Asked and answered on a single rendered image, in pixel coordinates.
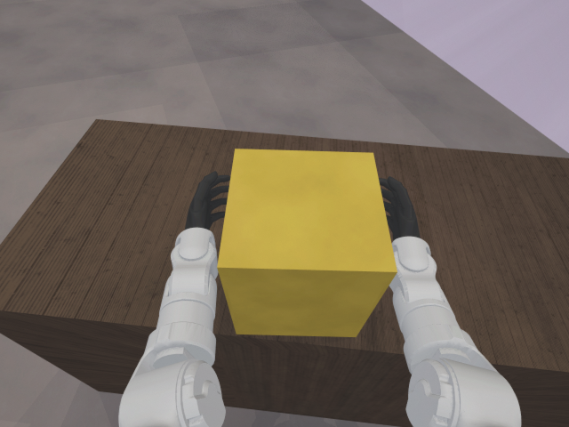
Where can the robot left hand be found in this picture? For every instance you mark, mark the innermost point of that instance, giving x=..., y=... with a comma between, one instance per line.
x=199, y=213

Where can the pedestal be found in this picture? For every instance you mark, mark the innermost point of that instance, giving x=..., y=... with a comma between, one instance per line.
x=83, y=271

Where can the robot left upper arm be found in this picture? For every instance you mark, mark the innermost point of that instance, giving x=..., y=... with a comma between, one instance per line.
x=183, y=394

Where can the robot right hand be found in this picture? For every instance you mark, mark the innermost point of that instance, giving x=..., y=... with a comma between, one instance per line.
x=402, y=220

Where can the robot right upper arm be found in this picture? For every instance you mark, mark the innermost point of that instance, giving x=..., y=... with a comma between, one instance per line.
x=448, y=393

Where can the left robot forearm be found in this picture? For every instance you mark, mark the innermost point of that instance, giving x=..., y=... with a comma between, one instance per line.
x=185, y=323

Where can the right robot forearm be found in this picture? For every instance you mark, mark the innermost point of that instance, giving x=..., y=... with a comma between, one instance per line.
x=424, y=315

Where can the carton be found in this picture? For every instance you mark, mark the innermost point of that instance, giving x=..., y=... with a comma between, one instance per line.
x=305, y=247

